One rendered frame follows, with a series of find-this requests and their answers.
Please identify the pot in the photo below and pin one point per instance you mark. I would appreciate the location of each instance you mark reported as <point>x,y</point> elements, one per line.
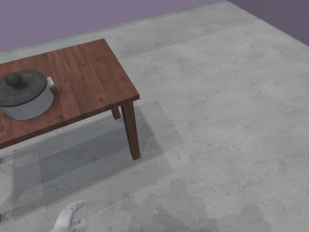
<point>32,108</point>

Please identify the knob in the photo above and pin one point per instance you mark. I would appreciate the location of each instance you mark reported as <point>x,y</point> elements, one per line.
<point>13,79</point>

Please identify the lid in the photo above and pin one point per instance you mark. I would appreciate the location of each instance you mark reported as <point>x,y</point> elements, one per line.
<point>33,84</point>

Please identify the table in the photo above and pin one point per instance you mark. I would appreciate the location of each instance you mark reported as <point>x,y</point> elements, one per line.
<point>88,80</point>

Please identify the robot left hand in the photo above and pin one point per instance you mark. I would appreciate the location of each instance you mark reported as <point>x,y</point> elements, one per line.
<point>65,218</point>

